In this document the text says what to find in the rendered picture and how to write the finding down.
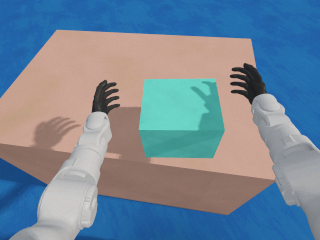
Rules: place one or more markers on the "left robot upper arm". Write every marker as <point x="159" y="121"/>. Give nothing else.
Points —
<point x="67" y="207"/>

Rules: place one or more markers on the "robot left forearm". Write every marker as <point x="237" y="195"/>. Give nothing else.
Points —
<point x="88" y="155"/>

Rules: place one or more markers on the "pedestal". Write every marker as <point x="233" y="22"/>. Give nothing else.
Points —
<point x="43" y="112"/>

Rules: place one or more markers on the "right robot hand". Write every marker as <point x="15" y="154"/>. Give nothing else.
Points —
<point x="253" y="84"/>

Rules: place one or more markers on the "carton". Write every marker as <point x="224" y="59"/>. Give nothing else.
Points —
<point x="180" y="118"/>

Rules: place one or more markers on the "robot right forearm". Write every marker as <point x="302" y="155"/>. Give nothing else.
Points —
<point x="277" y="131"/>

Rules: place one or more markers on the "left robot hand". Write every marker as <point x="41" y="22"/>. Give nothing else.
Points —
<point x="100" y="103"/>

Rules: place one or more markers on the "right robot upper arm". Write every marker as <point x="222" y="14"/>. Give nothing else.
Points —
<point x="298" y="180"/>

